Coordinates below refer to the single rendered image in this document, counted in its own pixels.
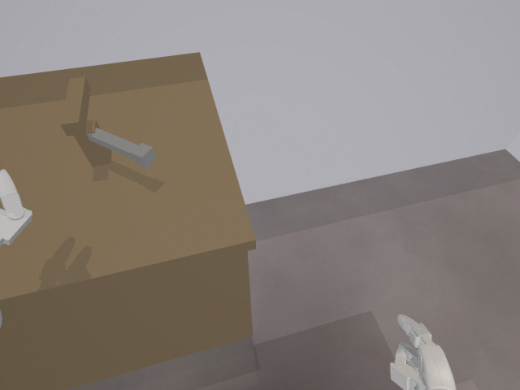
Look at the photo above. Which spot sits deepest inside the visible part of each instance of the tap lever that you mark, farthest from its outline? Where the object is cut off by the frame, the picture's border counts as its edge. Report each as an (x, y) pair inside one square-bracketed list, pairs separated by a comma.
[(143, 155)]

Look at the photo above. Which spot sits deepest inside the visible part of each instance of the robot right hand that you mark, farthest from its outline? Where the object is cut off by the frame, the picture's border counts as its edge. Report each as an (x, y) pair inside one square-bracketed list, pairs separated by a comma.
[(428, 367)]

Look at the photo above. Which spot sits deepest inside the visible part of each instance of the robot left hand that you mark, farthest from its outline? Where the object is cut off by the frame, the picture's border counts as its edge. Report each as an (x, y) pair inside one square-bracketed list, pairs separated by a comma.
[(15, 218)]

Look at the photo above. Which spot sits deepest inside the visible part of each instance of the counter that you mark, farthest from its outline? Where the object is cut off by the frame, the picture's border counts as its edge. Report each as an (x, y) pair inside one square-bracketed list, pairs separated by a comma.
[(121, 267)]

